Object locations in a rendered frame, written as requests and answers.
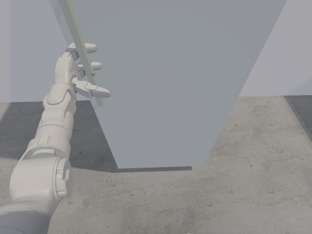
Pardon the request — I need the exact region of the left robot upper arm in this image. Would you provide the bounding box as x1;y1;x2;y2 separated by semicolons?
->
0;156;74;234

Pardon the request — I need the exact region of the robot left forearm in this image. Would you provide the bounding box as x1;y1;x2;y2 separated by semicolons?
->
9;83;77;199

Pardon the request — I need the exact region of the robot left hand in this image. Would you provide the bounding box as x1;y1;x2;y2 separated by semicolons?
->
54;42;111;99

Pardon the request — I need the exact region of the fridge door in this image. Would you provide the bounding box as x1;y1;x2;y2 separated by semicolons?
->
49;0;287;169

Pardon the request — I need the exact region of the handle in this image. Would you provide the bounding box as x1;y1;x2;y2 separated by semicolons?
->
58;0;104;107

